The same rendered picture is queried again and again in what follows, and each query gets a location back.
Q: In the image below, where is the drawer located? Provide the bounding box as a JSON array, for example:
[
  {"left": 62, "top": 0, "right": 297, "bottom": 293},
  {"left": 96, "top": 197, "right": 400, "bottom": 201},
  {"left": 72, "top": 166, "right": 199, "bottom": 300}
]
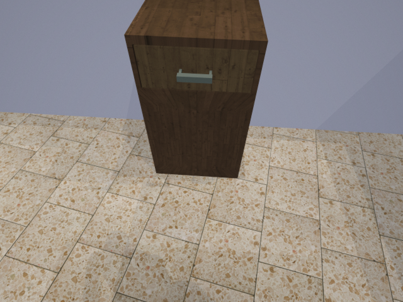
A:
[{"left": 133, "top": 45, "right": 259, "bottom": 93}]

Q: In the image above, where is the cabinet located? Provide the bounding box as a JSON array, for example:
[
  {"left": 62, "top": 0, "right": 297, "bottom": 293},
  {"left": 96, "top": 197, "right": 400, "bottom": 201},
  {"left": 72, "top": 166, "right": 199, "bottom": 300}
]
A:
[{"left": 124, "top": 0, "right": 268, "bottom": 179}]

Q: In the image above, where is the handle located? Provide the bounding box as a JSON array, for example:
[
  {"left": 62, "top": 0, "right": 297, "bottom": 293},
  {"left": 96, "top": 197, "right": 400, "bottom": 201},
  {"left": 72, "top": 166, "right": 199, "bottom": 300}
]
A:
[{"left": 176, "top": 69, "right": 213, "bottom": 84}]

